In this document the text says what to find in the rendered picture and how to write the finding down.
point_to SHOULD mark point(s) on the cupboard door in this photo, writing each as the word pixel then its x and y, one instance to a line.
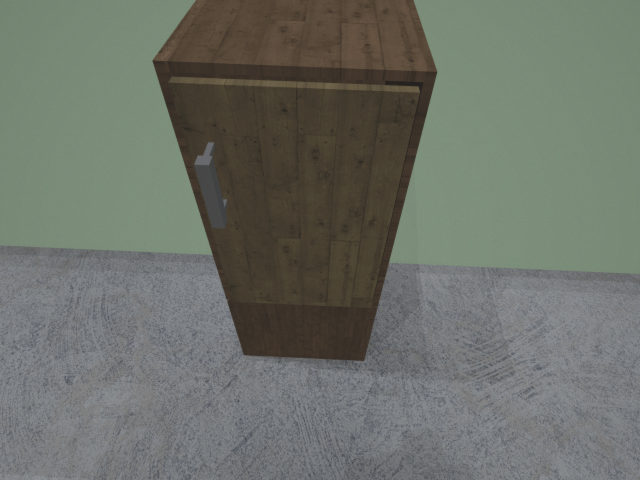
pixel 311 172

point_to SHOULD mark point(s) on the handle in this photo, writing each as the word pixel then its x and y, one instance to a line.
pixel 208 180

